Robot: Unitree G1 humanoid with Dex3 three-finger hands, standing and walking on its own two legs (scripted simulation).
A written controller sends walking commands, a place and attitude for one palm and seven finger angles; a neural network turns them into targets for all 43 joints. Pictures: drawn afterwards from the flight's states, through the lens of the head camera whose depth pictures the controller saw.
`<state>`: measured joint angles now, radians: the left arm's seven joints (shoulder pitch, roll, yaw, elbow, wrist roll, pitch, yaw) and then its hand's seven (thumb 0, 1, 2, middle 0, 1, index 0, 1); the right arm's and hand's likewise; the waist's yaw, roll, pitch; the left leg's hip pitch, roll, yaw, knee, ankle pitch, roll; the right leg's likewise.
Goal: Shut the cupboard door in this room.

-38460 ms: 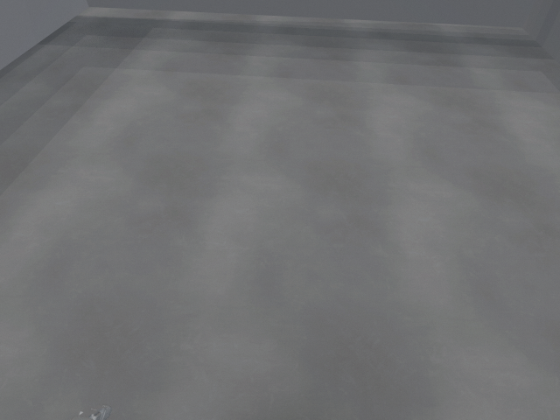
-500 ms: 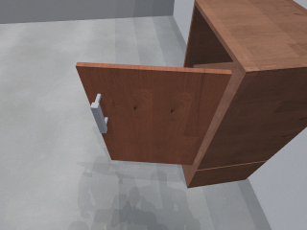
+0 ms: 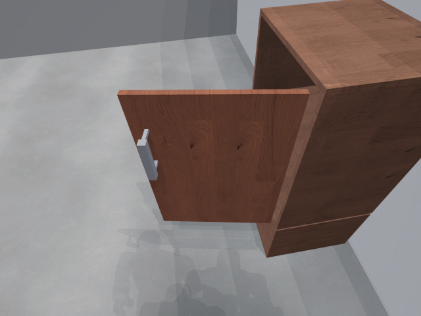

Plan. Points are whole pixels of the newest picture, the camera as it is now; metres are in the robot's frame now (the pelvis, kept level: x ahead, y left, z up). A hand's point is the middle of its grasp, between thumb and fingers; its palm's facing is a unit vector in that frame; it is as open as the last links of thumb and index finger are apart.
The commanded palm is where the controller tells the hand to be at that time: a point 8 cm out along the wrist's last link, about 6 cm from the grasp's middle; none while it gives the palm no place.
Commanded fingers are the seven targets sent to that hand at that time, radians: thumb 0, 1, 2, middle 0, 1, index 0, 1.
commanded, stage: come to a stop and stand still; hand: left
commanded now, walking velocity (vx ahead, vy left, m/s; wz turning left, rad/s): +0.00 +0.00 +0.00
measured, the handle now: (149, 155) +0.49 +0.19 -0.02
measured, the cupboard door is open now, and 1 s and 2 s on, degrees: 78 78 78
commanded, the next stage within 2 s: look again from close up in 0.04 s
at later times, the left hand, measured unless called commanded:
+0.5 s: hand out of the picture +0.03 +0.15 -0.17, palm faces +0.01 -0.98 -0.22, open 7.3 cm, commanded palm none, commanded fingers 0.00 0.90 0.90 -0.20 -0.30 -0.20 -0.30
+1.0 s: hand (143, 266) +0.21 +0.15 -0.02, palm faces +0.21 -0.98 -0.05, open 7.0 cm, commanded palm +0.12 +0.20 -0.06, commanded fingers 0.00 0.90 0.90 -0.40 -0.52 -0.40 -0.52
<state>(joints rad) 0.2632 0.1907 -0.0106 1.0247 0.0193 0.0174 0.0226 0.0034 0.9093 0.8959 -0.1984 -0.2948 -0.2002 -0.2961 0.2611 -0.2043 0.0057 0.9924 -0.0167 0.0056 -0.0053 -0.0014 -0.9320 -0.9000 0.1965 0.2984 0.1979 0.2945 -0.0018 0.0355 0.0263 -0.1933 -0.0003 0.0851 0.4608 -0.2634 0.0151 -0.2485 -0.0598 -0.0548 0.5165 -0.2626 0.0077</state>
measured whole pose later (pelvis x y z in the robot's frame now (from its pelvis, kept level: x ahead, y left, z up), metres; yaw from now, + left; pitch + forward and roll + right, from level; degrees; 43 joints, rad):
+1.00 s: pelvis +0.01 -0.04 -0.03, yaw +1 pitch +6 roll +2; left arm 0.37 0.12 0.11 0.21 -0.19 -0.35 -0.05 0.01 0.92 0.90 -0.25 -0.36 -0.25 -0.36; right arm 0.24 -0.25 -0.05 0.77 0.01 -0.30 -0.05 0.01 -0.91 -0.90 0.20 0.30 0.20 0.29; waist -0.02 0.02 -0.09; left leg -0.45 0.02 0.01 0.74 -0.39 -0.04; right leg -0.50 -0.05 -0.09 0.79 -0.40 -0.04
